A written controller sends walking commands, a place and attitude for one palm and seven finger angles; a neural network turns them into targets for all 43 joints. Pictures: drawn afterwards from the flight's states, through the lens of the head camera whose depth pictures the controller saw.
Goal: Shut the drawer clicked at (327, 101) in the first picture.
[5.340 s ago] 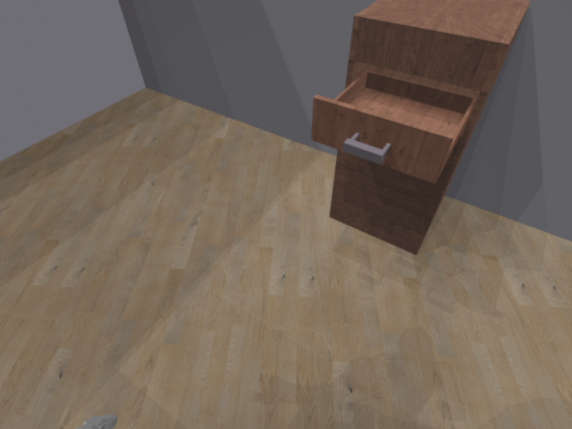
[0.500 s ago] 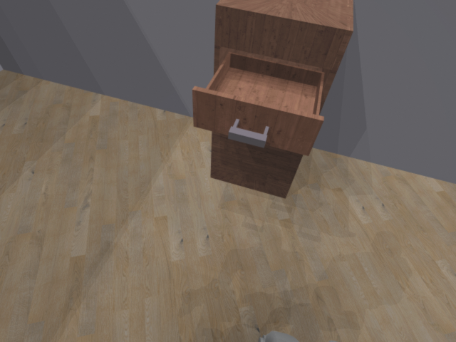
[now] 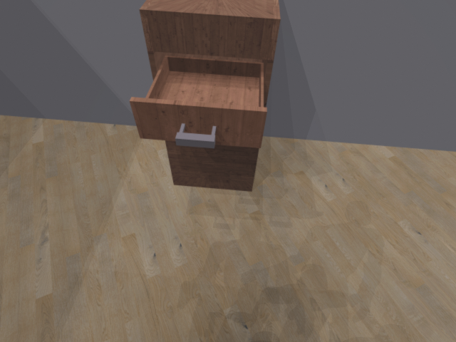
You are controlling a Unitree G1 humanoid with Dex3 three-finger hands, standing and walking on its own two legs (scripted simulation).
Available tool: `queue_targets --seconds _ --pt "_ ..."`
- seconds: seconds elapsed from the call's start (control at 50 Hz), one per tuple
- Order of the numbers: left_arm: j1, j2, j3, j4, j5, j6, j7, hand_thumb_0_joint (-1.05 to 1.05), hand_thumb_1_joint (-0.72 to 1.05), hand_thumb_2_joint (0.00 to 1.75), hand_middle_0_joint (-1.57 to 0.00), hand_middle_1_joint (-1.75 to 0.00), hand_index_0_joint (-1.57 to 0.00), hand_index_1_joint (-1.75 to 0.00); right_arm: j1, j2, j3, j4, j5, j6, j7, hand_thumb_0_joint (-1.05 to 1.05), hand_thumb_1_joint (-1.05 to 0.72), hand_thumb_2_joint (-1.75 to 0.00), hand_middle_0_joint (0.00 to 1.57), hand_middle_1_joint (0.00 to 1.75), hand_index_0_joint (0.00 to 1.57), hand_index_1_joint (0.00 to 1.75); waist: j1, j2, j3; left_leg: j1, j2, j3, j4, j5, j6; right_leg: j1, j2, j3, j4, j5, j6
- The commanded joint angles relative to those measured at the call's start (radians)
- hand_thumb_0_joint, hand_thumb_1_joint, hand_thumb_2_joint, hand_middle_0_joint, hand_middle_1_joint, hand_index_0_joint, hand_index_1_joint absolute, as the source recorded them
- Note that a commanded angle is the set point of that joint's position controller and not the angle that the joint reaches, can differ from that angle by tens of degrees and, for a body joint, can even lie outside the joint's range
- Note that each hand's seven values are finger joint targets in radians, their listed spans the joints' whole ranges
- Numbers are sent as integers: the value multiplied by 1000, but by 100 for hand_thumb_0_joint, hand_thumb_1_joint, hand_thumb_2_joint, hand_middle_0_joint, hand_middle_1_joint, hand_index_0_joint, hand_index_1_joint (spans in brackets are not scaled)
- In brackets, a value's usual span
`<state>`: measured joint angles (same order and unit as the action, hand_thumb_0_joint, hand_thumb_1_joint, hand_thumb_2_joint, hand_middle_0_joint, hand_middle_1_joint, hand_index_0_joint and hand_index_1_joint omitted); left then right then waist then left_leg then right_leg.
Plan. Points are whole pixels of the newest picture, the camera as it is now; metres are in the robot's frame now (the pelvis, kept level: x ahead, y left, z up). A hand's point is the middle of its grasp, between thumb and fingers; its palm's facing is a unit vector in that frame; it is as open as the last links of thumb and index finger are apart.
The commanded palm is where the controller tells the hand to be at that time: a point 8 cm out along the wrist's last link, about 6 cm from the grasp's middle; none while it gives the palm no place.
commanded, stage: take the last steps up to it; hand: left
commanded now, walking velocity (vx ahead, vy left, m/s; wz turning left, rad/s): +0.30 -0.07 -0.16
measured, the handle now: (197, 134) +0.66 +0.12 -0.07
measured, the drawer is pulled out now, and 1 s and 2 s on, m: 0.28 0.28 0.28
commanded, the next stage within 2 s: come to a stop and stand still in 1.00 s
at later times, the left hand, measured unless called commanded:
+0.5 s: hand (169, 318) +0.20 +0.13 -0.17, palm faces -0.13 -0.98 -0.15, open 7.4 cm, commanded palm none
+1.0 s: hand (205, 321) +0.19 +0.06 -0.16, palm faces +0.07 -0.99 -0.14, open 7.3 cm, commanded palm none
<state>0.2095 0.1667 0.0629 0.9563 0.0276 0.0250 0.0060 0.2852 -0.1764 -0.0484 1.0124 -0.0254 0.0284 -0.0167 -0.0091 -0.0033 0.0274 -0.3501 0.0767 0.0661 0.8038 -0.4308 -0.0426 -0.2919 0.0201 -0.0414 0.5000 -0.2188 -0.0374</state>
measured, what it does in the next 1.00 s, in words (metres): walks ahead: left foot, then right foot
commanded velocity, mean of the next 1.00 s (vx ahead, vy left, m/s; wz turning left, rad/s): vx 0.26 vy -0.02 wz -0.02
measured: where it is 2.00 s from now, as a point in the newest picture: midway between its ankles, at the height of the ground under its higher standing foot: outside the picture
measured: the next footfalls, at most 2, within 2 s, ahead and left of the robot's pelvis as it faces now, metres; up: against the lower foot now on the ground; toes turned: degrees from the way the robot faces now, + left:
left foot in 0.06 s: +0.02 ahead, +0.12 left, +0.00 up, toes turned +5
right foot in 0.54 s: +0.24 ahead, -0.16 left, +0.00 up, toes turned -13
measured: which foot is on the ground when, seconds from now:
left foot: up 0.00-0.04, down 0.06-0.54, up 0.56-1.00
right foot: down 0.00-0.06, up 0.08-0.52, down 0.54-1.00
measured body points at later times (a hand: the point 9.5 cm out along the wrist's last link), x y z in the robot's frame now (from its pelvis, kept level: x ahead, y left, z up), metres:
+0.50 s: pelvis +0.10 -0.03 +0.00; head +0.14 -0.04 +0.44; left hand +0.21 +0.18 -0.16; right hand -0.06 -0.20 -0.14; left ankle -0.02 +0.12 -0.73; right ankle +0.20 -0.15 -0.71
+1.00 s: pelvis +0.25 -0.09 +0.01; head +0.25 -0.10 +0.46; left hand +0.19 +0.11 -0.15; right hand +0.34 -0.32 -0.14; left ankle +0.33 +0.04 -0.69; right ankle +0.20 -0.15 -0.73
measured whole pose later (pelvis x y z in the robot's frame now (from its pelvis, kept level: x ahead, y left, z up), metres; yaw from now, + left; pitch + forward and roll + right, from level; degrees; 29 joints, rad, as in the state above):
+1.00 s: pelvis +0.25 -0.09 +0.01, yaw -3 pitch +0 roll -1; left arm 0.41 0.10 0.03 1.14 0.03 -0.08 0.01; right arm 0.13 -0.16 -0.05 1.02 -0.03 -0.01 0.01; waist 0.05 0.02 0.01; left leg -0.52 0.12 0.08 0.84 -0.22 -0.03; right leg -0.08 0.04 -0.20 0.33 -0.25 -0.08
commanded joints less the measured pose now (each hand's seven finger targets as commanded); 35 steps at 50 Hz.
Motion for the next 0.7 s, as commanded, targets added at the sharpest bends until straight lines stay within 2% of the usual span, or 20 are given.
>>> queue_targets --seconds 0.0,0.02,0.04,0.06,0.08,0.12,0.16,0.2,0.3,0.38,0.44,0.48,0.5,0.52,0.54,0.56,0.58,0.6,0.64,0.68 --pt "11 161 40 -37 -10 -14 -1 0 90 90 -20 -30 -20 -30 158 -39 -9 -11 -3 -51 -9 0 -90 -90 20 30 20 30 -29 -108 -38 253 -38 46 -337 76 23 -113 -167 245 -165 -343 -106" --pt "2 108 31 -49 -14 -13 -8 0 90 90 -20 -30 -20 -30 228 -88 -15 9 -7 -61 -16 0 -90 -90 20 30 20 30 -63 69 -23 333 67 -119 -481 -61 57 -246 -85 174 13 -377 -58" --pt "2 41 18 -72 -15 -14 -16 0 90 90 -20 -30 -20 -30 286 -191 -39 10 -17 -64 -20 0 -90 -90 20 30 20 30 -86 365 17 341 319 -471 -652 -304 125 -404 37 7 306 -358 0" --pt "-82 77 27 -103 2 -15 -21 0 90 90 -20 -30 -20 -30 268 -220 -42 4 -15 -63 -28 0 -90 -90 20 30 20 30 -95 285 131 234 424 -585 -742 -386 189 -486 -14 69 441 -308 -1" --pt "-86 104 39 -91 12 -17 -29 0 90 90 -20 -30 -20 -30 225 -177 -27 -3 -15 -68 -30 0 -90 -90 20 30 20 30 -69 205 161 180 382 -532 -758 -328 188 -474 -48 111 518 -213 1" --pt "-27 88 43 -41 12 -22 -42 0 90 90 -20 -30 -20 -30 142 -105 -5 -12 -10 -87 -31 0 -90 -90 20 30 20 30 -16 137 161 182 268 -316 -706 -85 130 -442 -58 89 606 -77 15" --pt "16 56 32 -4 5 -26 -44 0 90 90 -20 -30 -20 -30 166 -72 8 4 -3 -104 -33 0 -90 -90 20 30 20 30 -4 116 129 229 201 -171 -667 174 105 -419 -53 66 631 6 29" --pt "33 42 24 9 2 -23 -41 0 90 90 -20 -30 -20 -30 214 -65 11 30 2 -109 -35 0 -90 -90 20 30 20 30 -6 138 99 288 184 -96 -634 325 116 -433 -59 49 647 33 37" --pt "-84 23 5 -12 1 -25 -44 0 90 90 -20 -30 -20 -30 317 -54 9 86 -4 -110 -35 0 -90 -90 20 30 20 30 -49 130 126 380 222 -63 -598 524 171 -485 -106 -16 492 13 44" --pt "-175 10 -3 -26 -6 -36 -47 0 90 90 -20 -30 -20 -30 328 -66 2 113 -12 -103 -30 0 -90 -90 20 30 20 30 -74 163 145 344 231 -32 -584 530 175 -368 -106 -62 267 -21 29" --pt "-132 28 6 -6 -9 -48 -44 0 90 90 -20 -30 -20 -30 287 -85 -9 120 -12 -99 -25 0 -90 -90 20 30 20 30 -43 196 112 282 236 -19 -530 583 166 -177 -70 -96 155 -44 4" --pt "86 67 24 68 -4 -65 -38 0 90 90 -20 -30 -20 -30 241 -94 -14 116 0 -98 -22 0 -90 -90 20 30 20 30 62 108 -7 226 188 42 -308 648 124 129 -32 -114 35 38 -13" --pt "237 128 41 120 1 -78 -30 0 90 90 -20 -30 -20 -30 243 -79 -15 115 10 -99 -12 0 -90 -90 20 30 20 30 126 1 -107 80 139 74 -100 522 88 380 -106 -27 9 28 -40" --pt "358 240 70 145 2 -86 -13 0 90 90 -20 -30 -20 -30 288 -7 -2 91 25 -101 -4 0 -90 -90 20 30 20 30 151 -290 -249 -158 -3 118 225 -44 43 598 -396 363 -109 -52 -127" --pt "364 272 66 144 -21 -80 -1 0 90 90 -20 -30 -20 -30 219 -27 2 50 26 -85 -5 0 -90 -90 20 30 20 30 134 -264 -230 -218 -22 -13 431 -165 60 510 -483 542 -245 -26 -156" --pt "259 243 63 129 -22 -75 3 0 90 90 -20 -30 -20 -30 204 -24 -11 63 23 -80 -4 0 -90 -90 20 30 20 30 97 -193 -136 -225 28 -50 512 -86 72 371 -463 464 -277 -175 -158" --pt "179 184 49 107 -21 -77 2 0 90 90 -20 -30 -20 -30 144 -7 -16 66 17 -79 1 0 -90 -90 20 30 20 30 87 -158 -31 -244 57 -56 537 8 72 214 -423 411 -310 -231 -130" --pt "111 127 31 89 -19 -81 5 0 90 90 -20 -30 -20 -30 140 -3 -16 67 9 -73 1 0 -90 -90 20 30 20 30 40 -106 33 -231 85 -62 518 80 68 103 -392 316 -318 -208 -112" --pt "83 56 5 88 -12 -93 9 0 90 90 -20 -30 -20 -30 168 31 -15 86 -1 -58 4 0 -90 -90 20 30 20 30 -3 -39 48 -158 91 -48 452 152 52 9 -325 165 -331 -61 -96" --pt "105 29 2 90 -5 -105 13 0 90 90 -20 -30 -20 -30 189 42 -16 92 -7 -46 7 0 -90 -90 20 30 20 30 -25 -50 47 -163 89 -33 404 196 37 -1 -295 79 -335 59 -90"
